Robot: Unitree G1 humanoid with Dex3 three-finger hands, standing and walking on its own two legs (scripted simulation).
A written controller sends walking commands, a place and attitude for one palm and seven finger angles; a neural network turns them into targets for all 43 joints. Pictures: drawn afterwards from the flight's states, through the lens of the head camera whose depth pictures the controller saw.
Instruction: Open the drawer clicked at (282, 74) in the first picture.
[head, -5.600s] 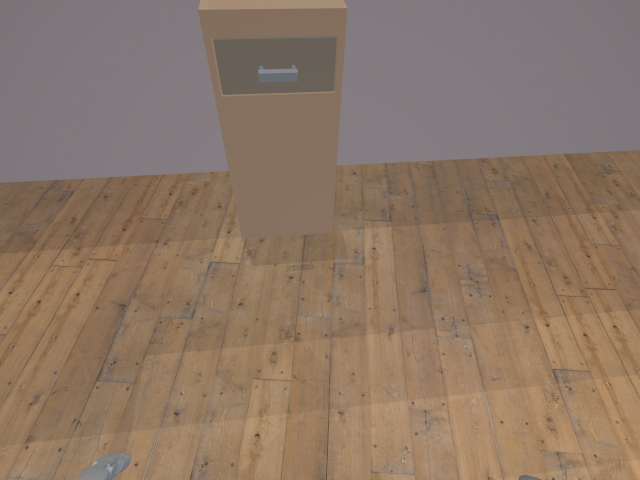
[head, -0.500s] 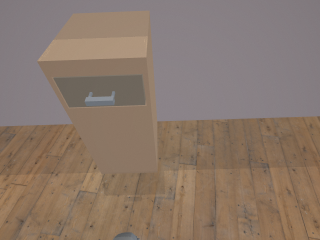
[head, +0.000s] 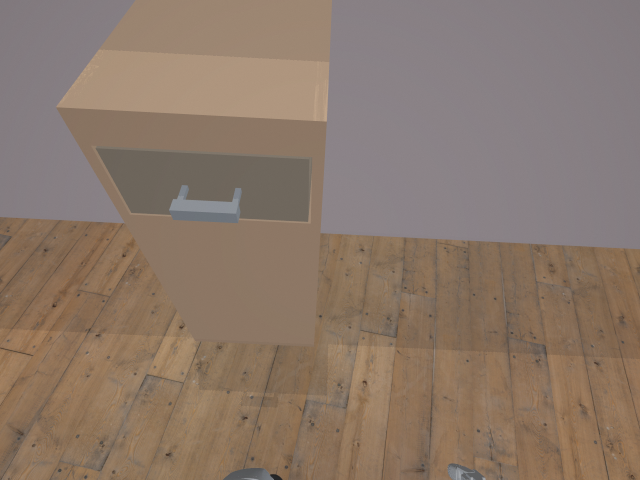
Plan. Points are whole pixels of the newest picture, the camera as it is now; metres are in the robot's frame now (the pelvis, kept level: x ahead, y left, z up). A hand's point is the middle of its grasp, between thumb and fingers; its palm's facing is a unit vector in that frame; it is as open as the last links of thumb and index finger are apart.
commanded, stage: come to a stop and stand still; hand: left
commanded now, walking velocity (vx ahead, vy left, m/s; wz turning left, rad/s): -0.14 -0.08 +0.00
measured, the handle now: (208, 201) +0.52 +0.25 -0.03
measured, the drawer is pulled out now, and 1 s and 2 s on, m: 0.00 0.00 0.00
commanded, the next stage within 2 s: look again from close up in 1.16 s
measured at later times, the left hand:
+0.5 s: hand out of the picture +0.01 +0.12 -0.14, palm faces +0.08 -0.96 -0.27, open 7.3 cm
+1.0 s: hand out of the picture -0.03 +0.15 -0.17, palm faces +0.06 -0.98 -0.19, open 7.3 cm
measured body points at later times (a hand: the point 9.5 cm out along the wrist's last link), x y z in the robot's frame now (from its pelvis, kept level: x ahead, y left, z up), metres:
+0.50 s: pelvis -0.03 -0.07 +0.01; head -0.01 -0.10 +0.46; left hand +0.01 +0.17 -0.12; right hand -0.02 -0.32 -0.16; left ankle -0.07 +0.08 -0.68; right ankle -0.03 -0.17 -0.74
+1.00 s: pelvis -0.02 -0.02 +0.00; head -0.01 -0.02 +0.45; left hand -0.03 +0.20 -0.15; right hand +0.03 -0.25 -0.15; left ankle -0.07 +0.09 -0.73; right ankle -0.04 -0.15 -0.73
